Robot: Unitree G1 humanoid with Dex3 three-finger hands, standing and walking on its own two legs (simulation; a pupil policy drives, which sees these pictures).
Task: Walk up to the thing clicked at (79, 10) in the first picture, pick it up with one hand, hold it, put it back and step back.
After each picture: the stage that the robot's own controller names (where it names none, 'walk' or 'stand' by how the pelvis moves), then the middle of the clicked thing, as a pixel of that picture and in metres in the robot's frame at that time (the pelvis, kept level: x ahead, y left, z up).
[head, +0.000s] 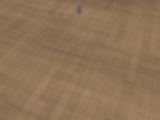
stand; (79, 9) +2.20 -0.02 -0.72
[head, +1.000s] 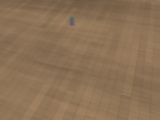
walk; (72, 21) +2.06 +0.23 -0.72
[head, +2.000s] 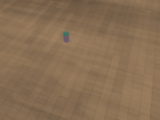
walk; (66, 37) +1.42 +0.23 -0.71
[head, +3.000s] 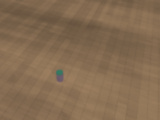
walk; (59, 75) +0.91 +0.18 -0.70
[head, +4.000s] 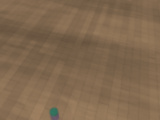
walk; (54, 114) +0.54 +0.18 -0.71
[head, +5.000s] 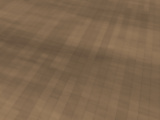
stand; out of the picture +0.36 +0.13 -0.71
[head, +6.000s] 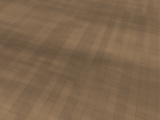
stand; out of the picture +0.35 +0.15 -0.73
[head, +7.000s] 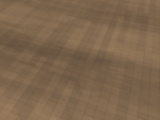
stand; out of the picture +0.34 +0.15 -0.73
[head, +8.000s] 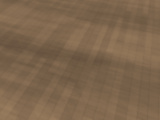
stand; out of the picture +0.34 +0.16 -0.73
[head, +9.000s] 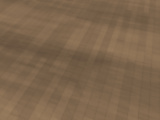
go down; out of the picture +0.33 +0.15 -0.73
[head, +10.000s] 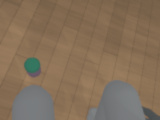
go down; (33, 67) +0.43 +0.17 -0.32
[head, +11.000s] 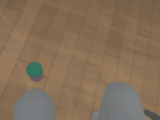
approach; (35, 72) +0.43 +0.17 -0.32
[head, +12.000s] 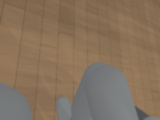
close in; out of the picture +0.43 +0.22 -0.23
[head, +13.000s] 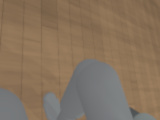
close; out of the picture +0.42 +0.23 -0.23
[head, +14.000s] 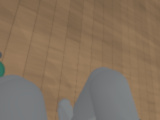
lift; out of the picture +0.36 +0.21 -0.18
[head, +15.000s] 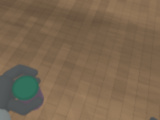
lift; (29, 94) +0.32 +0.17 +0.01
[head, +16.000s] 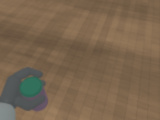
hold; (35, 94) +0.33 +0.16 +0.02
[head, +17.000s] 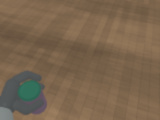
hold; (33, 98) +0.32 +0.17 +0.01
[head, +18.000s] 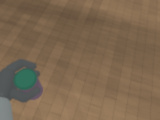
crouch; (29, 85) +0.36 +0.17 -0.04
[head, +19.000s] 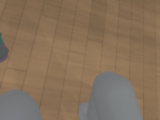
lower; out of the picture +0.47 +0.21 -0.12
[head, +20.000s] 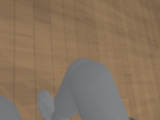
lower; out of the picture +0.44 +0.25 -0.24
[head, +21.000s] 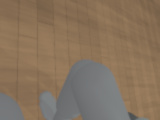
lower; out of the picture +0.43 +0.24 -0.24
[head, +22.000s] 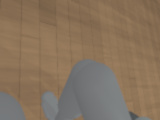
lower; out of the picture +0.43 +0.24 -0.23
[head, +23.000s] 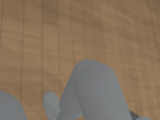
lower; out of the picture +0.43 +0.24 -0.23
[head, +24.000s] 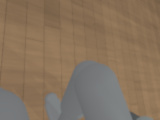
open; out of the picture +0.42 +0.22 -0.23
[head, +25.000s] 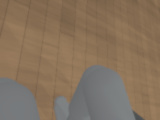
stand; out of the picture +0.42 +0.21 -0.24
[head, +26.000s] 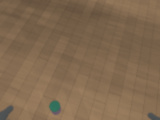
stand; (55, 107) +0.39 +0.13 -0.56
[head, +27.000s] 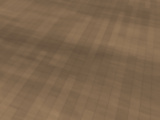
stand; out of the picture +0.36 +0.12 -0.67
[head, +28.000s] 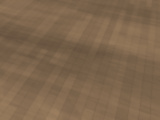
stand; out of the picture +0.36 +0.13 -0.67
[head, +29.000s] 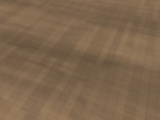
stand; out of the picture +0.38 +0.11 -0.72
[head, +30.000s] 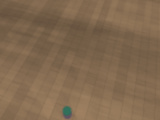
walk; (67, 112) +0.43 +0.08 -0.70
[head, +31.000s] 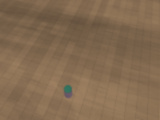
walk; (68, 91) +0.64 +0.09 -0.69
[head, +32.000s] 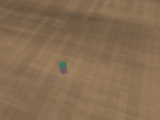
stand; (63, 68) +0.97 +0.19 -0.69
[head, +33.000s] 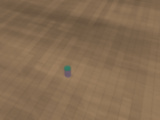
stand; (67, 71) +0.98 +0.13 -0.72
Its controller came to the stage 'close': yes
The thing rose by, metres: 0.72
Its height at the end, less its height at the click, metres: +0.00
